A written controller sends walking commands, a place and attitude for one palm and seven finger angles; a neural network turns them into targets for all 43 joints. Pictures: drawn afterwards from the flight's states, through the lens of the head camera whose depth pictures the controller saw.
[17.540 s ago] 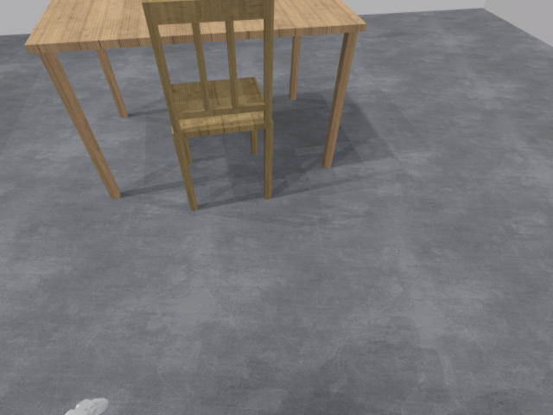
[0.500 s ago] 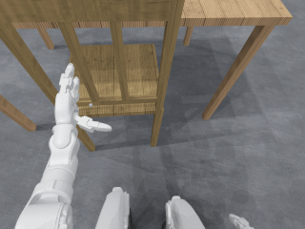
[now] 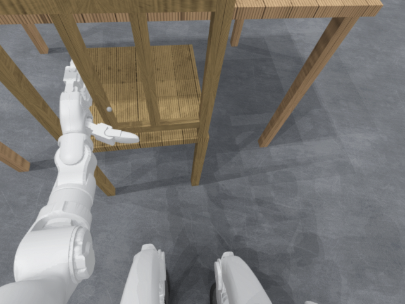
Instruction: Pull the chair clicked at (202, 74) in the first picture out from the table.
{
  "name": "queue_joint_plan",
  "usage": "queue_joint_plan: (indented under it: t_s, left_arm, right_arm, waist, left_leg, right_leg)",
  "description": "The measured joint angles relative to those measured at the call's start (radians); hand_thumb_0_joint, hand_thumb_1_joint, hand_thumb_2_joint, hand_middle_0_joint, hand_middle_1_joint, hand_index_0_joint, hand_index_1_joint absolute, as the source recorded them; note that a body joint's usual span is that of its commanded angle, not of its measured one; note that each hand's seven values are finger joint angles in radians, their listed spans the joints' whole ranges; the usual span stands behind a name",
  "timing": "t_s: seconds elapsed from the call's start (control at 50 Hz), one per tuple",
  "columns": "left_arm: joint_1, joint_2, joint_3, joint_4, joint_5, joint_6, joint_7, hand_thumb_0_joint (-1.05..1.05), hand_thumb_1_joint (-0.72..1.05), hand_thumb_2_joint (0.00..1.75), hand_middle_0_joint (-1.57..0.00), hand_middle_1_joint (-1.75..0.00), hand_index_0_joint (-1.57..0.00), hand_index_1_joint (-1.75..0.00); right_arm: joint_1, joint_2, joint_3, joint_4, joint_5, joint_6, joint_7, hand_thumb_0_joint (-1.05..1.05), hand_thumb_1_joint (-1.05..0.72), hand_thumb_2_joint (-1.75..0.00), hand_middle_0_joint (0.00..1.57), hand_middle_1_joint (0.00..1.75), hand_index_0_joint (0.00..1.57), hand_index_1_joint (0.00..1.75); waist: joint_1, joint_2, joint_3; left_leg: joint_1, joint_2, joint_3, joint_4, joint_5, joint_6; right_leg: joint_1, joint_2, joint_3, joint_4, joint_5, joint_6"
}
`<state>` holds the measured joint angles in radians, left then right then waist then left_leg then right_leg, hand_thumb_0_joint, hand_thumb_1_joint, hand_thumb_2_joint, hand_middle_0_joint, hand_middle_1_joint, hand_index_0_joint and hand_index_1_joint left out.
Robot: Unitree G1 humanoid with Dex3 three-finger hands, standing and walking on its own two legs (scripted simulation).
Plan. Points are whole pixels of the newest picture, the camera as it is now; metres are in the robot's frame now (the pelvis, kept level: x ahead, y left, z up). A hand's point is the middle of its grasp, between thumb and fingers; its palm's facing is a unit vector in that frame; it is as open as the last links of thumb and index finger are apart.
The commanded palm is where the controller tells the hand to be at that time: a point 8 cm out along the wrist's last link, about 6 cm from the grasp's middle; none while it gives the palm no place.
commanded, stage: push the fingers through the gap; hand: left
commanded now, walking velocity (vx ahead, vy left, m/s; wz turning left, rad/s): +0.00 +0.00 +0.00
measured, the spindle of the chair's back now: (93, 84) +0.53 +0.19 +0.05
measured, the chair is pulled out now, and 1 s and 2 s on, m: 0.00 0.00 0.03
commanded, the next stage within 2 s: hook a spindle and tug to test in 0.62 s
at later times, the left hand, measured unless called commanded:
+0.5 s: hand (110, 99) +0.50 +0.16 +0.04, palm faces +0.10 -0.99 -0.03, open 16.9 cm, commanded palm +0.47 +0.20 +0.04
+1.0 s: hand (111, 100) +0.50 +0.16 +0.03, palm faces +0.11 -0.99 -0.03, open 16.1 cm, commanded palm +0.48 +0.20 +0.04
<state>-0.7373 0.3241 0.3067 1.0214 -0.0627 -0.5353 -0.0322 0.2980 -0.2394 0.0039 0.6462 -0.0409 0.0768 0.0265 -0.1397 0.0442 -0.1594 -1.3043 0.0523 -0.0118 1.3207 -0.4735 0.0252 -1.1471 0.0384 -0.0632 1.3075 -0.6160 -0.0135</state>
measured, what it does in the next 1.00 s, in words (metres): stands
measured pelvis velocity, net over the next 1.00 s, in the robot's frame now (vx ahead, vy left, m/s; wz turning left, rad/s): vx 0.00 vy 0.00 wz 0.00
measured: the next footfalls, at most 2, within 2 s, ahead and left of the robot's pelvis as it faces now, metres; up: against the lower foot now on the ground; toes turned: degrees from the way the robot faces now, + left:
none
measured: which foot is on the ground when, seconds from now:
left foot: down 0.00-1.00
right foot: down 0.00-1.00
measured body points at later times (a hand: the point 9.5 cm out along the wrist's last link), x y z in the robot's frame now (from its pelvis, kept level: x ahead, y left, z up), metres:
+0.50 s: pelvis +0.01 +0.00 +0.00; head +0.16 +0.03 +0.43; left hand +0.49 +0.22 +0.04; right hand +0.03 -0.26 -0.12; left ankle +0.07 +0.11 -0.61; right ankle +0.00 -0.12 -0.61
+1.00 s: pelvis +0.00 +0.00 +0.00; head +0.15 +0.02 +0.42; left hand +0.49 +0.21 +0.04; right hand +0.03 -0.26 -0.12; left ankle +0.07 +0.11 -0.61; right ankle +0.00 -0.12 -0.61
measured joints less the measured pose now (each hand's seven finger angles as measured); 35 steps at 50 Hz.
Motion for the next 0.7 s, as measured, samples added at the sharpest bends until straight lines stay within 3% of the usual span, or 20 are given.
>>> queue_joint_plan:
  t_s: [0.24, 0.7]
  left_arm:
    - [-0.061, 0.026, 0.044, 0.051, 0.027, 0.005, 0.010, -0.01, -0.50, 0.30, -0.06, -0.08, -0.06, -0.08]
    - [-0.054, 0.014, 0.024, 0.066, 0.036, -0.010, 0.022, -0.01, -0.50, 0.30, -0.06, -0.08, -0.06, -0.08]
  right_arm:
    - [0.018, 0.002, 0.005, -0.001, -0.011, 0.031, 0.010, 0.00, -0.90, -0.89, 0.21, 0.30, 0.20, 0.30]
    - [0.007, 0.002, 0.007, -0.012, -0.011, 0.053, 0.022, 0.00, -0.90, -0.89, 0.21, 0.30, 0.20, 0.30]
  waist:
    - [-0.022, 0.003, 0.003]
    - [-0.020, 0.000, -0.002]
  left_leg:
    - [-0.019, 0.004, 0.002, 0.002, -0.006, 0.004]
    - [0.002, 0.003, -0.004, -0.011, -0.004, 0.001]
  right_leg:
    - [-0.018, 0.005, 0.004, -0.005, 0.000, 0.004]
    - [0.006, 0.005, -0.001, -0.022, 0.003, 0.002]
